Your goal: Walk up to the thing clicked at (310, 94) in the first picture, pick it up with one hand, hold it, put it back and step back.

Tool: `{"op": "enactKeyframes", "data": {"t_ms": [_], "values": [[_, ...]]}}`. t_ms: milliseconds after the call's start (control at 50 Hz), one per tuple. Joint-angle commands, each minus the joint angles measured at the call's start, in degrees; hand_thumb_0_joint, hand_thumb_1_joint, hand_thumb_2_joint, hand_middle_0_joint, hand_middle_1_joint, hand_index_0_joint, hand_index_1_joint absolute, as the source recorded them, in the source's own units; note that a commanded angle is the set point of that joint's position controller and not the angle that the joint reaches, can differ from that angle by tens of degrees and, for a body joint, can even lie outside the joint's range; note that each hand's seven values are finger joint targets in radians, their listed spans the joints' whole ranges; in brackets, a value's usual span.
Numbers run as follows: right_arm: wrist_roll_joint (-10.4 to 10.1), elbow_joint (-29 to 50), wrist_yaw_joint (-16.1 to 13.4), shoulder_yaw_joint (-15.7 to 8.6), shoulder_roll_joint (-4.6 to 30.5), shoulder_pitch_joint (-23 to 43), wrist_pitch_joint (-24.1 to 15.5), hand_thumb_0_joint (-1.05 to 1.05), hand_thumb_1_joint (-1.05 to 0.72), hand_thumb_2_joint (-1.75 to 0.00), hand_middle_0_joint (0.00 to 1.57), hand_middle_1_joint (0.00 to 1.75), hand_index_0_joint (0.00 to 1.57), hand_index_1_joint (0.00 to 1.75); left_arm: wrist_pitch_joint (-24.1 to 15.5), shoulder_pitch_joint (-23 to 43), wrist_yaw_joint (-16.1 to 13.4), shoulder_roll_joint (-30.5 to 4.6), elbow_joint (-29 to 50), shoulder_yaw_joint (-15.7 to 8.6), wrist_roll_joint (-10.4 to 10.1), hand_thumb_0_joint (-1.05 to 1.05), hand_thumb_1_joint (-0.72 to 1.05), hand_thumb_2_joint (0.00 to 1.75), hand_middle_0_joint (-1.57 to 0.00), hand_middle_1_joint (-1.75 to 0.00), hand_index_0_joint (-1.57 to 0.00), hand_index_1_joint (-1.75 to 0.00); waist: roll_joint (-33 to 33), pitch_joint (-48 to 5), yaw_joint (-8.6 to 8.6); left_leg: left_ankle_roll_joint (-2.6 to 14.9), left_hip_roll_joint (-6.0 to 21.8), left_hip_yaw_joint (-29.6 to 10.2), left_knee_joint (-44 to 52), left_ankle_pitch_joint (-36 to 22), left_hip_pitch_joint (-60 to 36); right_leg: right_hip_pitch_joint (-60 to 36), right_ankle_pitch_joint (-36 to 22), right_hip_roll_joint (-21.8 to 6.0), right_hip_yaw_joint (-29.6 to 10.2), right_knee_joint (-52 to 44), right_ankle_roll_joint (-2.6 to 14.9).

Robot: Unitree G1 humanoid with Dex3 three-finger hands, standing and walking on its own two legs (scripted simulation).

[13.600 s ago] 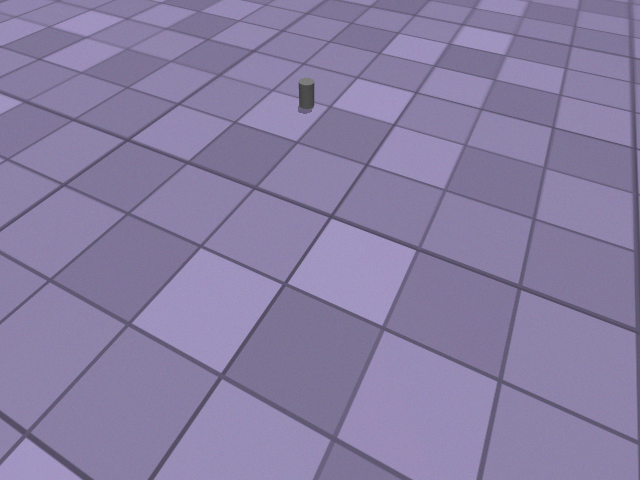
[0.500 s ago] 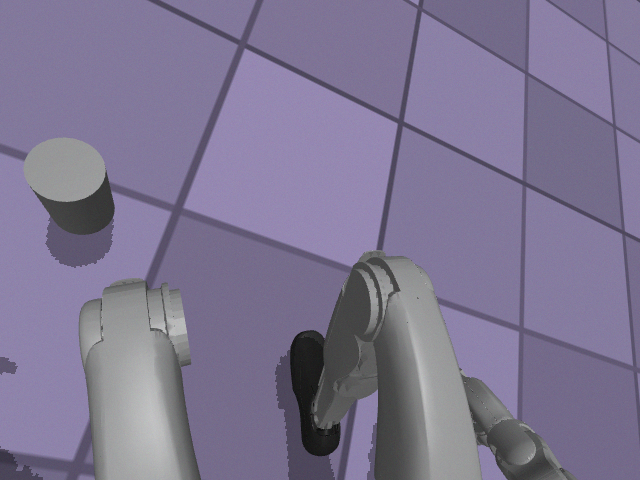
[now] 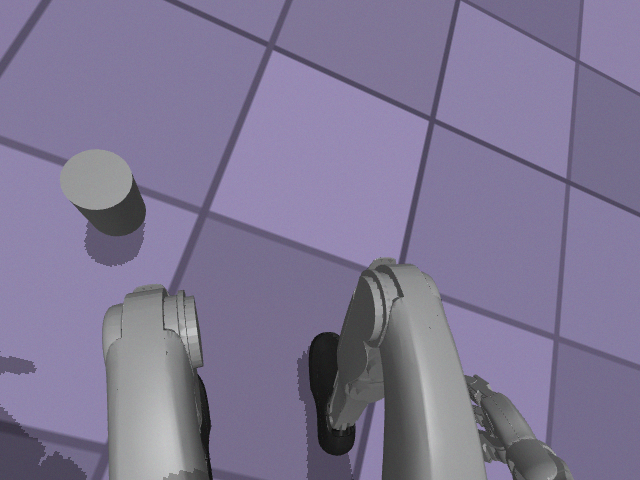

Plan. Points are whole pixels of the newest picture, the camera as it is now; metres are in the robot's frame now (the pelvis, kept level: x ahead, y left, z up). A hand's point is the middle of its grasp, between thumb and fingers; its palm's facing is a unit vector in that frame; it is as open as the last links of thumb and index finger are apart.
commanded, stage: go down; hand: left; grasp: from the side
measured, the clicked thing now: (108, 197) +0.49 +0.24 -0.26
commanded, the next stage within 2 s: none
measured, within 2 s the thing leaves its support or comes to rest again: neither
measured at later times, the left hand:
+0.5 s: hand out of the picture +0.42 +0.42 +0.03, palm faces +0.21 -0.98 -0.06, open 17.6 cm
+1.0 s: hand out of the picture +0.42 +0.43 +0.04, palm faces +0.22 -0.97 -0.05, open 17.6 cm
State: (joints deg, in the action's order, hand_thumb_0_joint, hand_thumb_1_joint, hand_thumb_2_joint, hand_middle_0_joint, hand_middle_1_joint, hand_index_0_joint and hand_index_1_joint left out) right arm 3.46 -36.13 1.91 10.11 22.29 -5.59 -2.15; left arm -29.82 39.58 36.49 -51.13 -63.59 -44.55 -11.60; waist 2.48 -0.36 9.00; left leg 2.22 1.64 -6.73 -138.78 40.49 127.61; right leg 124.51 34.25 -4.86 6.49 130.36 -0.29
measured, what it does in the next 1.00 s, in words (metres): stands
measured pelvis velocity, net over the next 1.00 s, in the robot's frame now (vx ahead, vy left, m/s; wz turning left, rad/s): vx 0.00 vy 0.00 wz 0.00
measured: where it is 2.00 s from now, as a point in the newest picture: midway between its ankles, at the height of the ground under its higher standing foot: (265, 435)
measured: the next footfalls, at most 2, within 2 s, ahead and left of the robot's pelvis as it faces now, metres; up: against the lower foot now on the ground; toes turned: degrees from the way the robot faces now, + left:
none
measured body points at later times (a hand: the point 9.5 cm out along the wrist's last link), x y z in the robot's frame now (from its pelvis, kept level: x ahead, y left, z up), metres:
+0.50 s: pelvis +0.00 +0.00 +0.01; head +0.22 +0.09 +0.40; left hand +0.41 +0.47 +0.04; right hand +0.13 -0.28 -0.07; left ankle +0.08 +0.11 -0.30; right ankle +0.13 -0.13 -0.30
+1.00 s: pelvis +0.00 +0.00 +0.02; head +0.22 +0.09 +0.40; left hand +0.41 +0.48 +0.05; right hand +0.13 -0.28 -0.06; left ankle +0.08 +0.11 -0.30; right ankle +0.13 -0.13 -0.30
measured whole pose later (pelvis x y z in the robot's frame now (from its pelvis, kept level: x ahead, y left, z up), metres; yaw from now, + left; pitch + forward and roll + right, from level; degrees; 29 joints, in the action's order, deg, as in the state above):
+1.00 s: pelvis +0.00 +0.00 +0.02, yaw +0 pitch +30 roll -10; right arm 3.1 -36.1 -0.2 10.9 23.0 -7.1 -6.3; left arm -24.1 43.1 41.3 -58.5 -66.2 -49.0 -10.0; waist 2.5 -0.7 9.4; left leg 2.4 1.6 -6.4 -135.1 40.1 125.7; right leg 122.4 34.0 -4.6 6.4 126.7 -0.7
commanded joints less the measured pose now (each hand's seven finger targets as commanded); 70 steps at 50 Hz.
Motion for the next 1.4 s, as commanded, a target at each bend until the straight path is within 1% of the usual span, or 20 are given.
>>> {"op": "enactKeyframes", "data": {"t_ms": [0,20,60,80,120,160,180,200,300,340,400,460,660,940,960,1080,1100,1220,1360,1380], "values": [[-0.1,2.3,-1.7,-6.2,15.5,-7.6,-1.7,0.00,-0.91,-0.90,0.20,0.30,0.20,0.30,-2.0,12.4,0.8,-21.8,9.8,-2.7,-1.0,0.00,-0.53,0.11,-0.05,-0.08,-0.04,-0.09,-17.8,-35.7,-0.80,-0.90,-0.4,0.1,20.0,-8.9,-26.2,-17.1,-5.4,3.3,1.1,-10.5,2.49],[0.0,1.9,-1.8,-6.0,15.4,-8.1,-1.7,0.00,-0.91,-0.90,0.20,0.30,0.20,0.30,-2.0,13.1,0.8,-24.5,10.3,-3.7,-0.8,0.00,-0.51,0.12,-0.05,-0.08,-0.04,-0.09,-18.4,-35.7,-0.90,-0.69,-0.4,0.4,20.3,-7.9,-24.8,-18.2,-4.4,3.3,0.9,-10.7,2.45],[-0.2,2.6,-1.9,-6.2,15.0,-7.1,-2.0,0.00,-0.92,-0.91,0.20,0.30,0.20,0.30,-2.0,14.3,1.6,-23.1,11.4,-2.8,-1.2,0.00,-0.57,0.10,-0.06,-0.08,-0.04,-0.09,-17.7,-35.9,-1.31,-0.53,-0.4,0.7,20.7,-5.7,-25.1,-17.5,-2.8,3.4,0.7,-11.4,2.37],[0.1,1.9,-2.0,-6.1,15.2,-8.3,-2.2,0.00,-0.91,-0.91,0.20,0.30,0.20,0.30,-1.7,13.8,1.7,-24.6,10.8,-4.4,-1.4,0.00,-0.55,0.10,-0.06,-0.08,-0.04,-0.09,-18.3,-37.0,-1.19,-0.60,-0.4,1.3,20.2,-7.3,-25.5,-19.9,-4.2,3.5,0.5,-11.8,2.24],[-0.1,1.8,-2.2,-5.8,15.0,-8.6,-2.4,0.00,-0.91,-0.91,0.20,0.30,0.20,0.30,-1.3,13.8,2.2,-24.9,10.1,-4.6,-1.8,0.00,-0.55,0.10,-0.06,-0.07,-0.04,-0.08,-18.0,-37.2,-0.95,-0.55,-0.4,1.2,20.3,-8.4,-25.3,-19.8,-5.0,3.5,0.6,-11.5,2.29],[-0.4,2.6,-2.2,-6.1,15.2,-7.7,-2.8,0.00,-0.92,-0.91,0.20,0.30,0.20,0.30,-1.1,15.5,2.7,-22.9,10.7,-2.3,-1.5,0.00,-0.57,0.09,-0.07,-0.07,-0.05,-0.09,-18.7,-36.2,-0.67,-0.83,-0.3,0.2,21.4,-7.6,-27.1,-17.0,-4.1,3.3,0.8,-11.3,2.53],[-0.2,1.8,-2.3,-6.2,15.6,-8.7,-2.8,0.00,-0.91,-0.91,0.20,0.30,0.20,0.30,-0.7,13.4,2.3,-26.2,8.8,-5.2,-1.0,0.00,-0.56,0.10,-0.07,-0.08,-0.05,-0.09,-19.2,-36.2,-1.45,-0.91,-0.2,0.0,21.8,-8.0,-27.3,-17.6,-4.2,3.3,0.9,-11.3,2.53],[-0.3,1.9,-2.4,-6.1,15.6,-8.3,-2.7,0.00,-0.91,-0.91,0.20,0.30,0.20,0.30,-0.5,13.2,2.4,-25.5,8.2,-4.3,-0.8,0.00,-0.57,0.09,-0.07,-0.07,-0.05,-0.09,-19.2,-35.6,-1.35,-0.91,-0.1,-0.1,21.8,-7.4,-27.4,-16.8,-3.8,3.3,0.9,-11.3,2.51],[-0.3,2.0,-2.4,-5.9,15.6,-9.1,-3.0,0.00,-0.92,-0.91,0.20,0.30,0.20,0.30,0.1,14.3,3.0,-25.8,9.5,-4.8,-0.7,0.00,-0.57,0.08,-0.07,-0.06,-0.05,-0.08,-20.5,-36.8,-1.15,-1.41,-0.1,-0.7,22.4,-11.3,-30.6,-16.6,-6.4,3.0,1.2,-11.0,2.69],[0.0,1.7,-2.5,-6.0,15.8,-9.4,-3.1,0.00,-0.91,-0.91,0.20,0.30,0.20,0.30,0.2,15.5,3.0,-26.8,9.8,-4.4,-0.2,0.00,-0.59,0.08,-0.08,-0.07,-0.05,-0.08,-20.7,-36.7,-0.49,-1.25,-0.1,-0.4,22.2,-10.6,-29.8,-17.6,-6.0,3.1,1.0,-11.4,2.63],[-0.1,1.7,-2.5,-5.5,15.5,-9.2,-3.3,0.00,-0.92,-0.91,0.20,0.30,0.20,0.30,0.2,16.1,3.0,-28.6,10.3,-5.7,-0.3,0.00,-0.61,0.07,-0.08,-0.06,-0.06,-0.08,-21.7,-37.4,-1.63,-1.36,-0.1,-0.5,22.7,-10.2,-30.5,-17.1,-5.6,3.1,0.7,-11.1,2.72],[-0.1,1.6,-2.7,-5.4,15.4,-9.3,-3.5,0.00,-0.91,-0.91,0.20,0.30,0.20,0.30,0.5,16.2,3.3,-28.0,9.1,-5.2,-0.4,0.00,-0.61,0.08,-0.08,-0.06,-0.05,-0.08,-19.5,-36.7,-0.52,-0.87,-0.3,0.2,22.3,-8.7,-28.0,-18.6,-4.6,3.2,0.8,-12.2,2.43],[-0.2,2.0,-2.9,-5.2,15.7,-9.2,-4.2,0.00,-0.91,-0.91,0.20,0.30,0.20,0.30,1.2,16.4,3.6,-31.1,9.6,-6.2,-0.2,0.00,-0.61,0.07,-0.08,-0.05,-0.06,-0.07,-19.9,-36.9,-1.40,-0.74,-0.2,0.2,23.3,-6.5,-27.4,-19.0,-2.8,3.5,0.7,-12.8,2.39],[-0.3,1.3,-3.5,-5.0,16.1,-10.4,-5.2,0.00,-0.91,-0.90,0.20,0.30,0.20,0.30,2.8,14.8,4.5,-31.1,8.0,-7.1,-0.5,0.00,-0.58,0.06,-0.08,-0.03,-0.05,-0.05,-21.3,-37.2,-1.21,-1.35,-0.2,-0.5,23.6,-11.4,-31.4,-18.0,-6.2,3.2,1.1,-12.5,2.54],[-0.4,1.3,-3.4,-5.1,16.0,-10.3,-5.2,0.00,-0.91,-0.91,0.20,0.30,0.20,0.30,2.7,16.0,4.3,-32.4,9.4,-7.3,-0.4,0.00,-0.59,0.06,-0.08,-0.03,-0.05,-0.06,-21.1,-37.7,-1.57,-1.17,-0.2,-0.3,23.6,-10.3,-30.8,-18.2,-5.3,3.3,0.8,-12.6,2.58],[-0.5,1.7,-3.6,-5.5,16.1,-9.4,-5.6,0.00,-0.91,-0.90,0.20,0.30,0.20,0.30,3.0,14.3,4.5,-31.0,8.2,-6.7,-0.3,0.00,-0.61,0.05,-0.08,-0.03,-0.06,-0.05,-21.1,-34.9,-1.65,-1.08,-0.2,-0.5,24.9,-6.1,-30.1,-16.6,-2.5,3.4,0.9,-13.5,2.45],[-0.4,1.6,-3.6,-5.3,16.2,-9.9,-5.6,0.00,-0.91,-0.90,0.20,0.30,0.20,0.30,3.0,15.2,4.6,-31.0,8.9,-6.7,-0.5,0.00,-0.58,0.06,-0.07,-0.02,-0.05,-0.04,-21.1,-35.4,-1.02,-1.07,-0.2,-0.5,24.6,-6.8,-30.1,-17.8,-3.3,3.4,1.1,-13.7,2.40],[-0.7,1.5,-3.8,-5.4,16.0,-9.6,-6.1,0.00,-0.91,-0.90,0.20,0.30,0.20,0.30,2.9,14.7,5.2,-30.7,9.3,-6.9,-1.4,0.00,-0.60,0.06,-0.08,-0.02,-0.05,-0.04,-20.9,-35.6,-1.30,-1.22,-0.1,-0.7,24.7,-8.1,-30.5,-16.9,-3.7,3.3,0.9,-13.2,2.51],[-0.8,1.4,-3.7,-5.9,15.7,-10.0,-6.4,0.00,-0.91,-0.90,0.20,0.30,0.20,0.30,3.3,12.7,4.8,-30.2,10.3,-7.3,-1.7,0.00,-0.61,0.05,-0.08,-0.03,-0.05,-0.05,-20.3,-38.3,-2.66,-1.15,-0.4,0.2,24.6,-10.1,-31.2,-18.7,-4.8,3.3,0.6,-13.6,2.55],[-0.8,1.2,-3.7,-6.0,15.5,-10.5,-6.5,0.00,-0.91,-0.91,0.20,0.30,0.20,0.30,3.3,13.6,4.8,-29.9,11.0,-7.1,-1.6,0.00,-0.59,0.06,-0.07,-0.03,-0.05,-0.05,-20.0,-38.6,-1.99,-1.14,-0.4,0.2,24.5,-10.1,-30.7,-19.4,-4.9,3.4,0.6,-13.8,2.54]]}}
